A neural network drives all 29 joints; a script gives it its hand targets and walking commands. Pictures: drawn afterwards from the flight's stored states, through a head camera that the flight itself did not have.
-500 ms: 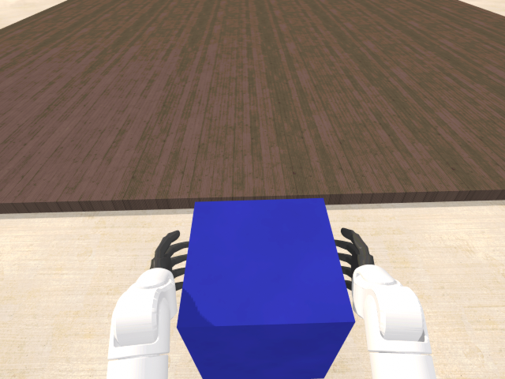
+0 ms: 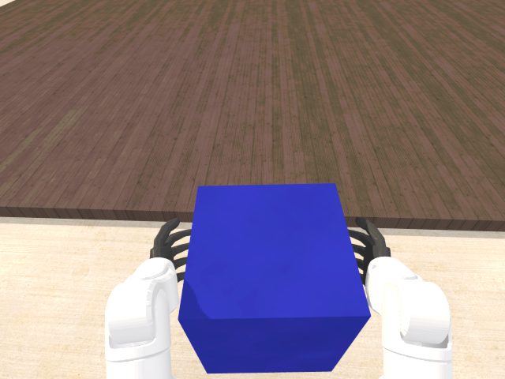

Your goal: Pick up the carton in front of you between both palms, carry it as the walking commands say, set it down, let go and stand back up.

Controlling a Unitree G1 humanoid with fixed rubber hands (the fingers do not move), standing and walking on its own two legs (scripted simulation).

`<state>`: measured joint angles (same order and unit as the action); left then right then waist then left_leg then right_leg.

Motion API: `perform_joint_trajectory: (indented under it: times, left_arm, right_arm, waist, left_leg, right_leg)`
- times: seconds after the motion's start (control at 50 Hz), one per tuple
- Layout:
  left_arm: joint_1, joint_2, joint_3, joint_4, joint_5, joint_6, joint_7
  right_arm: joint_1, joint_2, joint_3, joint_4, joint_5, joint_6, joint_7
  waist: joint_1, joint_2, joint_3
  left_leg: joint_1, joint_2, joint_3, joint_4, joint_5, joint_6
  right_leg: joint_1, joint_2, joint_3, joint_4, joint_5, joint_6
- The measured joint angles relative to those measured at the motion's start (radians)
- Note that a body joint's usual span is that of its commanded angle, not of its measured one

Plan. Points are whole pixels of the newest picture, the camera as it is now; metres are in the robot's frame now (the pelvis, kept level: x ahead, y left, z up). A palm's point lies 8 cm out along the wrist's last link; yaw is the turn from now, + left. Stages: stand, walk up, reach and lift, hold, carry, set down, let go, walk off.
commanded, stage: carry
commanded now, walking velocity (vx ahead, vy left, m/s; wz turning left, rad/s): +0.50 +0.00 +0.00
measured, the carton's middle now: (267, 283) +0.29 +0.01 +0.02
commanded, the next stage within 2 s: none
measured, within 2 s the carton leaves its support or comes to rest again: neither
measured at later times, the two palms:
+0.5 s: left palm (202, 134) +0.59 +0.15 +0.10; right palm (340, 137) +0.60 -0.15 +0.09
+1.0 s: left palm (212, 38) +1.00 +0.17 +0.16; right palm (313, 37) +1.00 -0.13 +0.16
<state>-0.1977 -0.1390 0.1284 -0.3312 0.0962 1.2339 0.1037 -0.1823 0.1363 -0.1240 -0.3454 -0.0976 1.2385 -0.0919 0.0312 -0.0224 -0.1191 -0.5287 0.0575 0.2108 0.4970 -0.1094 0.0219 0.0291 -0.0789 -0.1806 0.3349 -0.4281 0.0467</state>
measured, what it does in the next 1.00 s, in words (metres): walks ahead: left foot, then right foot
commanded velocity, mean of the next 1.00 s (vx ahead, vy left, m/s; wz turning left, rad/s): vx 0.45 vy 0.00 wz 0.00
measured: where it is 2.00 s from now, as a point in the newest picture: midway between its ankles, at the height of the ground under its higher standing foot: (257, 249)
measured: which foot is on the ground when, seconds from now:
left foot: up 0.00-0.00, down 0.02-0.52, up 0.54-0.98, down 1.00-1.00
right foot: down 0.00-0.04, up 0.06-0.48, down 0.50-1.00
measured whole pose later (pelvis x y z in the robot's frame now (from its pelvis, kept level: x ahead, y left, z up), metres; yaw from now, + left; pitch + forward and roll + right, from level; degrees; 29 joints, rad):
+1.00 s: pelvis +0.65 +0.02 -0.01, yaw -1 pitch +4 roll -1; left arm -0.71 0.01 0.20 -0.08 0.06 1.35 0.12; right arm -0.70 0.00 -0.20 -0.10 -0.06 1.36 -0.11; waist 0.00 -0.01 -0.06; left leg -0.54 0.03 0.17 0.53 -0.03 0.07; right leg -0.04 -0.06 -0.18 0.55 -0.52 0.02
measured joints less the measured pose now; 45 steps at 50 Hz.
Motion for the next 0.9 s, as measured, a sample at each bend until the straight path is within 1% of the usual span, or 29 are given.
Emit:
perform_joint_trajectory:
  times: [0.02,0.04,0.06,0.08,0.1,0.12,0.14,0.16,0.22,0.3,0.38,0.46,0.48,0.5,0.52,0.54,0.56,0.58,0.6,0.62,0.64,0.7,0.76,0.82,0.9]
  left_arm:
    - [-0.002,0.001,0.004,-0.003,0.001,-0.002,-0.001]
    - [-0.003,0.004,0.012,0.001,0.000,-0.008,-0.002]
    - [-0.002,0.007,0.020,0.009,0.000,-0.014,-0.004]
    - [0.002,0.008,0.024,0.017,0.000,-0.017,-0.005]
    - [0.008,0.005,0.027,0.022,0.002,-0.020,-0.006]
    - [0.016,0.000,0.026,0.023,0.005,-0.022,-0.006]
    - [0.023,0.001,0.017,0.022,0.007,-0.025,-0.006]
    - [0.029,0.004,0.007,0.021,0.008,-0.029,-0.007]
    - [0.040,0.006,-0.017,0.012,0.009,-0.049,-0.007]
    - [0.061,0.008,-0.040,-0.011,0.013,-0.074,-0.009]
    - [0.082,0.010,-0.046,-0.055,0.012,-0.070,-0.009]
    - [0.086,0.010,-0.039,-0.089,0.006,-0.044,-0.009]
    - [0.078,0.010,-0.037,-0.094,0.004,-0.035,-0.009]
    - [0.065,0.008,-0.034,-0.096,0.002,-0.027,-0.009]
    - [0.048,0.007,-0.033,-0.084,0.002,-0.028,-0.009]
    - [0.026,0.004,-0.031,-0.069,0.002,-0.026,-0.009]
    - [0.008,0.002,-0.026,-0.061,0.000,-0.021,-0.008]
    - [-0.005,-0.001,-0.020,-0.064,-0.003,-0.013,-0.006]
    - [-0.012,-0.002,-0.014,-0.074,-0.007,-0.005,-0.004]
    - [-0.019,-0.004,-0.007,-0.090,-0.011,0.003,-0.003]
    - [-0.026,-0.005,0.000,-0.108,-0.014,0.009,-0.001]
    - [-0.063,-0.012,0.027,-0.155,-0.021,0.023,0.001]
    - [-0.121,-0.010,0.052,-0.158,-0.023,0.033,0.001]
    - [-0.208,0.022,0.055,-0.093,-0.024,0.049,0.007]
    - [-0.347,0.074,0.058,0.058,-0.023,0.081,0.013]
  right_arm:
    - [-0.006,0.001,0.002,0.005,0.000,-0.004,0.001]
    - [-0.013,0.003,0.006,0.023,-0.003,-0.017,0.002]
    - [-0.019,0.004,0.011,0.044,-0.005,-0.028,0.003]
    - [-0.020,0.004,0.015,0.060,-0.007,-0.034,0.003]
    - [-0.015,0.003,0.018,0.067,-0.007,-0.037,0.003]
    - [-0.005,0.002,0.018,0.068,-0.005,-0.040,0.003]
    - [0.007,0.000,0.019,0.064,-0.002,-0.044,0.003]
    - [0.017,-0.001,0.020,0.057,0.001,-0.048,0.003]
    - [0.043,-0.004,0.019,0.030,0.008,-0.067,0.004]
    - [0.066,-0.006,0.019,0.002,0.017,-0.090,0.006]
    - [0.074,-0.007,0.033,-0.028,0.018,-0.086,0.008]
    - [0.071,-0.007,0.047,-0.057,0.010,-0.057,0.008]
    - [0.065,-0.007,0.046,-0.067,0.007,-0.046,0.008]
    - [0.056,-0.007,0.042,-0.077,0.004,-0.035,0.008]
    - [0.041,-0.006,0.029,-0.079,0.004,-0.026,0.007]
    - [0.028,-0.005,0.015,-0.081,0.003,-0.017,0.005]
    - [0.016,-0.005,0.005,-0.085,0.003,-0.007,0.004]
    - [0.005,-0.001,-0.003,-0.092,0.003,0.003,0.003]
    - [-0.006,0.002,-0.007,-0.102,0.003,0.013,0.001]
    - [-0.018,0.003,-0.007,-0.113,0.004,0.022,0.000]
    - [-0.031,0.005,-0.008,-0.125,0.005,0.029,-0.001]
    - [-0.080,0.014,-0.018,-0.155,0.005,0.039,-0.002]
    - [-0.139,0.011,-0.029,-0.153,0.002,0.046,-0.003]
    - [-0.218,-0.021,-0.034,-0.100,0.003,0.065,-0.013]
    - [-0.347,-0.080,-0.052,0.036,0.014,0.104,-0.019]
  waist:
    - [-0.004,-0.006,0.004]
    - [-0.013,-0.021,0.009]
    - [-0.023,-0.023,0.018]
    - [-0.028,-0.019,0.030]
    - [-0.032,-0.012,0.043]
    - [-0.037,-0.006,0.054]
    - [-0.041,-0.002,0.065]
    - [-0.046,0.002,0.074]
    - [-0.058,0.013,0.087]
    - [-0.059,0.018,0.072]
    - [-0.049,0.017,0.048]
    - [-0.043,0.024,0.027]
    - [-0.042,0.030,0.026]
    - [-0.038,0.038,0.027]
    - [-0.031,0.061,0.031]
    - [-0.021,0.069,0.039]
    - [-0.016,0.066,0.050]
    - [-0.013,0.060,0.062]
    - [-0.012,0.053,0.074]
    - [-0.011,0.048,0.083]
    - [-0.010,0.044,0.091]
    - [-0.005,0.031,0.098]
    - [-0.003,0.027,0.084]
    - [-0.003,0.029,0.065]
    - [-0.003,0.035,0.050]
  left_leg:
    - [0.026,-0.008,0.018,-0.009,0.025,0.025]
    - [0.023,-0.016,0.034,0.037,0.018,0.052]
    - [0.023,-0.016,0.041,0.075,-0.019,0.068]
    - [0.037,-0.014,0.044,0.083,-0.054,0.075]
    - [0.060,-0.012,0.046,0.070,-0.075,0.076]
    - [0.089,-0.011,0.047,0.042,-0.080,0.066]
    - [0.119,-0.013,0.046,0.008,-0.079,0.061]
    - [0.150,-0.015,0.044,-0.026,-0.078,0.059]
    - [0.238,-0.017,0.031,-0.117,-0.081,0.055]
    - [0.354,-0.021,0.014,-0.202,-0.111,0.038]
    - [0.473,-0.027,0.007,-0.244,-0.176,0.011]
    - [0.588,-0.026,-0.006,-0.234,-0.278,-0.027]
    - [0.605,-0.017,-0.013,-0.197,-0.320,-0.038]
    - [0.605,-0.003,-0.021,-0.122,-0.372,-0.046]
    - [0.564,0.029,-0.033,0.011,-0.392,-0.046]
    - [0.493,0.039,-0.068,0.188,-0.381,-0.040]
    - [0.408,0.030,-0.111,0.368,-0.370,-0.032]
    - [0.325,0.018,-0.140,0.516,-0.351,-0.021]
    - [0.250,0.011,-0.154,0.614,-0.321,-0.010]
    - [0.185,0.011,-0.158,0.662,-0.285,-0.003]
    - [0.128,0.015,-0.157,0.672,-0.252,0.001]
    - [0.000,0.028,-0.146,0.595,-0.189,0.000]
    - [-0.078,0.037,-0.138,0.464,-0.131,-0.009]
    - [-0.113,0.041,-0.124,0.322,-0.061,-0.009]
    - [-0.109,0.029,-0.095,0.162,0.020,0.011]
  right_leg:
    - [-0.007,-0.018,0.009,0.081,-0.053,0.006]
    - [-0.054,-0.047,0.025,0.218,-0.072,0.003]
    - [-0.128,-0.052,0.063,0.390,-0.061,-0.004]
    - [-0.210,-0.040,0.100,0.555,-0.047,-0.014]
    - [-0.288,-0.027,0.121,0.687,-0.029,-0.026]
    - [-0.358,-0.019,0.127,0.773,-0.001,-0.038]
    - [-0.419,-0.017,0.124,0.812,0.033,-0.046]
    - [-0.471,-0.017,0.118,0.818,0.066,-0.052]
    - [-0.585,-0.019,0.098,0.737,0.140,-0.055]
    - [-0.659,-0.021,0.073,0.547,0.236,-0.046]
    - [-0.656,-0.015,0.034,0.339,0.330,-0.050]
    - [-0.588,0.009,-0.019,0.192,0.386,-0.073]
    - [-0.554,0.021,-0.037,0.160,0.377,-0.079]
    - [-0.521,0.033,-0.052,0.145,0.369,-0.098]
    - [-0.521,0.044,-0.067,0.192,0.343,-0.127]
    - [-0.522,0.046,-0.074,0.234,0.300,-0.144]
    - [-0.512,0.044,-0.076,0.248,0.267,-0.151]
    - [-0.491,0.041,-0.078,0.237,0.248,-0.151]
    - [-0.464,0.041,-0.079,0.210,0.247,-0.140]
    - [-0.435,0.042,-0.079,0.177,0.247,-0.137]
    - [-0.407,0.045,-0.078,0.143,0.248,-0.136]
    - [-0.328,0.047,-0.066,0.057,0.245,-0.131]
    - [-0.253,0.049,-0.052,-0.001,0.224,-0.119]
    - [-0.183,0.052,-0.039,-0.028,0.183,-0.102]
    - [-0.093,0.057,-0.026,-0.023,0.099,-0.072]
